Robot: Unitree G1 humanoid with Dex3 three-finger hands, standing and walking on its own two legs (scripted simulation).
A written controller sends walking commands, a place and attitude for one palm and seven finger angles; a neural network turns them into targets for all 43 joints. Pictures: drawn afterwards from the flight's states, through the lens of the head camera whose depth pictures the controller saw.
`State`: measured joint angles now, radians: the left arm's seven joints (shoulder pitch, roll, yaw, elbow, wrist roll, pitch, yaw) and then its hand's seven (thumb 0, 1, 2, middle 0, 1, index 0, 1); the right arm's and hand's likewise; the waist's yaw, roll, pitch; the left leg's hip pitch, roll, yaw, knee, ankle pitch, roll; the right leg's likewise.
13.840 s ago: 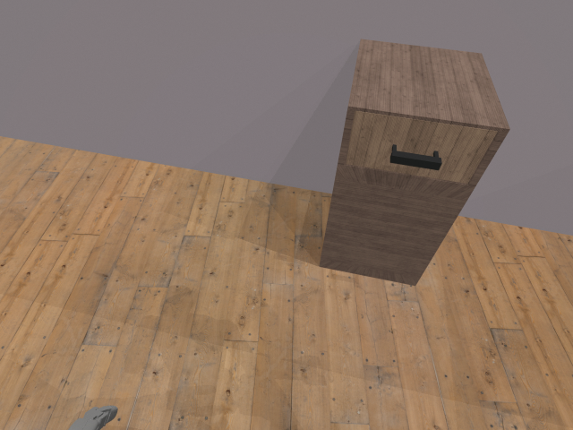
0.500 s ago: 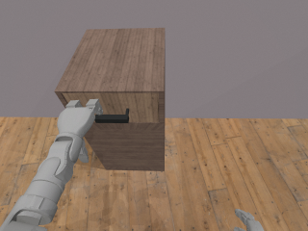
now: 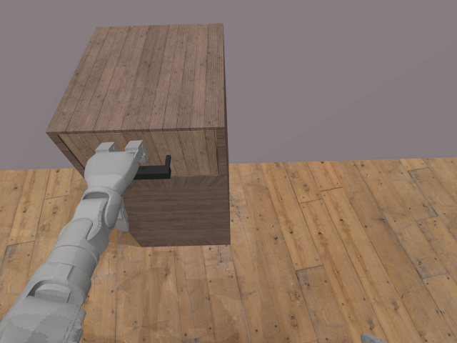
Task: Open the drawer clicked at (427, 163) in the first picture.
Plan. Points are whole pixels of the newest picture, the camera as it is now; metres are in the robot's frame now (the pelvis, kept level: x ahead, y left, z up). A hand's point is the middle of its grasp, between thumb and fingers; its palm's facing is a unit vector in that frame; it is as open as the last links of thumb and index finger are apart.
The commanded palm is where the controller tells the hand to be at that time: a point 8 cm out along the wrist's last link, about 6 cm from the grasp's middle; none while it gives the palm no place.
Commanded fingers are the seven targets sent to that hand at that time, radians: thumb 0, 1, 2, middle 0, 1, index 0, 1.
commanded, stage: move the hooked fingers above the handle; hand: left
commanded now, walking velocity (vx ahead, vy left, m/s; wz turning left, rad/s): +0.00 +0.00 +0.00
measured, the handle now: (145, 165) +0.52 +0.23 -0.09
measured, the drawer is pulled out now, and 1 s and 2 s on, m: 0.00 0.00 0.00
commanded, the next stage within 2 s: lower the fingers behind the handle in 1.84 s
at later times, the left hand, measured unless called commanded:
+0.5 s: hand (145, 171) +0.46 +0.20 -0.03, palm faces -0.07 -0.05 -1.00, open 13.8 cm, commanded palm +0.45 +0.22 +0.02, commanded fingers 0.00 -0.50 0.30 -0.30 -1.20 -0.30 -1.20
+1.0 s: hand (142, 172) +0.46 +0.21 -0.03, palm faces -0.07 -0.07 -0.99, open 13.8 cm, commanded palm +0.45 +0.21 +0.02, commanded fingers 0.00 -0.50 0.30 -0.30 -1.20 -0.30 -1.20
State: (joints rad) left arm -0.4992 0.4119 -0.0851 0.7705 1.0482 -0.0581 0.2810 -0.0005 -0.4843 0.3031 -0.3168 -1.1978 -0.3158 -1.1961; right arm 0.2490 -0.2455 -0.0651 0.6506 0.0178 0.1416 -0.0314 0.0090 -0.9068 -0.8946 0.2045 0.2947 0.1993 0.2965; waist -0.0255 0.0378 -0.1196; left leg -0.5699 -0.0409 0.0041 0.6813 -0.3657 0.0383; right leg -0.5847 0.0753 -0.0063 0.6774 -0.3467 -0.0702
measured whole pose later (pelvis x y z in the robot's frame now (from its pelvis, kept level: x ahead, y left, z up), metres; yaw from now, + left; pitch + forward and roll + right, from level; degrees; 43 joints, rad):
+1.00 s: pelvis -0.01 +0.03 -0.03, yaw -1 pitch +22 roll -3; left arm -0.79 0.39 -0.09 1.10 1.10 -0.07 0.40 0.00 -0.48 0.30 -0.32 -1.20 -0.32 -1.20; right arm 0.37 -0.25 -0.06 0.69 -0.03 0.12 0.00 0.01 -0.91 -0.89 0.21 0.29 0.20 0.30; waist -0.12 0.05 -0.18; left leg -0.84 -0.04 0.01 0.88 -0.43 0.08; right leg -0.82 0.07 -0.02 0.82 -0.38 -0.03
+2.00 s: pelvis +0.00 +0.02 -0.02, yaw -2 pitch +21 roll -2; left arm -0.73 0.43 -0.05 1.06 1.09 -0.06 0.37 0.00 -0.48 0.30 -0.32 -1.20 -0.32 -1.20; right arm 0.35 -0.24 -0.05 0.67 -0.02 0.15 -0.01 0.00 -0.91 -0.89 0.21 0.29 0.20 0.30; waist -0.11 0.04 -0.17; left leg -0.78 -0.03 0.02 0.83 -0.43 0.06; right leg -0.77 0.09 0.00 0.77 -0.37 -0.04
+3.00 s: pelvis -0.02 +0.03 -0.06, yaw -2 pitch +29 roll -4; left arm -0.84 0.41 -0.05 1.17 1.12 0.02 0.51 0.00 -0.48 0.30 -0.32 -1.20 -0.31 -1.20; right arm 0.32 -0.23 -0.05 0.71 -0.05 0.11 0.02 0.00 -0.91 -0.89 0.21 0.29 0.20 0.30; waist -0.14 0.06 -0.20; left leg -1.10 -0.03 0.00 1.11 -0.51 0.07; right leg -1.08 0.08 -0.04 1.03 -0.45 -0.03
